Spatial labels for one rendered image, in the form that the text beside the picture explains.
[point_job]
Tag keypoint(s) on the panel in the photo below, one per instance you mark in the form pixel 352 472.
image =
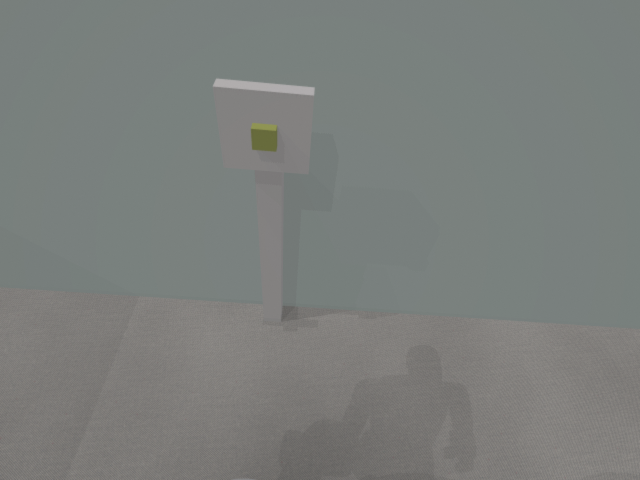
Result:
pixel 238 105

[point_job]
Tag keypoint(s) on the button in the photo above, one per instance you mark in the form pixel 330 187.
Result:
pixel 264 137

